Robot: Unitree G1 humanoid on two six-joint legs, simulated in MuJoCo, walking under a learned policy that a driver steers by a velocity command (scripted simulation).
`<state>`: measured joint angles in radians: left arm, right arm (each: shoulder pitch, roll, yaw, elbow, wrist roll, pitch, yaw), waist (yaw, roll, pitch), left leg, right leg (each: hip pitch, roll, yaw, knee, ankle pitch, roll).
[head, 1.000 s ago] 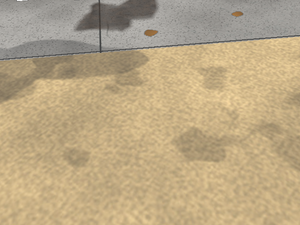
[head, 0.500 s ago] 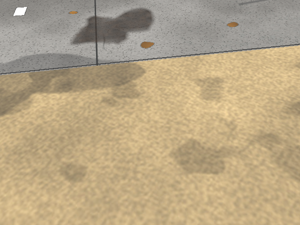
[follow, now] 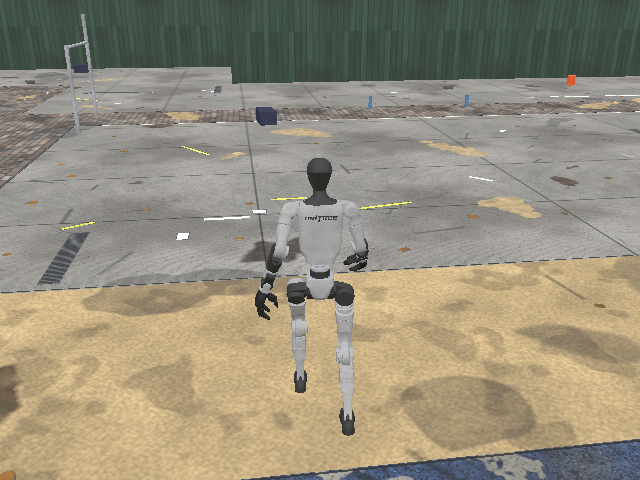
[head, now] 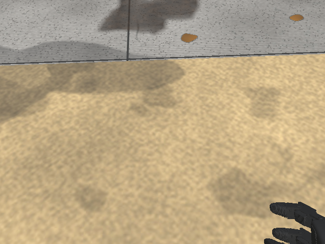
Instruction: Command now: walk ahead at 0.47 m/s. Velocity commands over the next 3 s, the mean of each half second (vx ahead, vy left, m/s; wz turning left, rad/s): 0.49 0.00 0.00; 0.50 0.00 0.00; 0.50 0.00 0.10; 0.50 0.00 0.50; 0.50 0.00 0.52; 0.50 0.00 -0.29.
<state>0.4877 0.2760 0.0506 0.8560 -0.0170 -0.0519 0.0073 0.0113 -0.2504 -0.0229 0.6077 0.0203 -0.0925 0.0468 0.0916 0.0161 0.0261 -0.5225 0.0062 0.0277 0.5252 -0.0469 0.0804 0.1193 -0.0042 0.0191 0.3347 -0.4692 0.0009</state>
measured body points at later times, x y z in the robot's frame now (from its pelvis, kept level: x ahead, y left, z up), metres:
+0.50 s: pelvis +0.27 +0.00 +0.02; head +0.29 +0.00 +0.47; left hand +0.49 +0.22 -0.06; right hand +0.26 -0.28 -0.11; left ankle +0.14 +0.11 -0.72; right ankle +0.44 -0.13 -0.69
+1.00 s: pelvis +0.54 -0.01 +0.02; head +0.57 -0.01 +0.47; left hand +0.54 +0.27 -0.10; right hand +0.75 -0.24 -0.07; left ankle +0.72 +0.13 -0.68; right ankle +0.44 -0.12 -0.72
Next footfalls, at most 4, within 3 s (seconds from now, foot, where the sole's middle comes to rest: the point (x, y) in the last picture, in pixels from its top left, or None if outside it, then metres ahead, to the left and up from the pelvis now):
0.56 right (215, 241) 0.48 -0.12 -0.75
1.08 left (159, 171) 0.77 0.12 -0.75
1.62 right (208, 123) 1.06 -0.10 -0.75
2.14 left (146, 94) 1.23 0.24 -0.75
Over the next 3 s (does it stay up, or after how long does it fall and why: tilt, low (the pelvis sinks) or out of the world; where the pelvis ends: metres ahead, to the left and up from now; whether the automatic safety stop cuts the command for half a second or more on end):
stays up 1.57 0.30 0.03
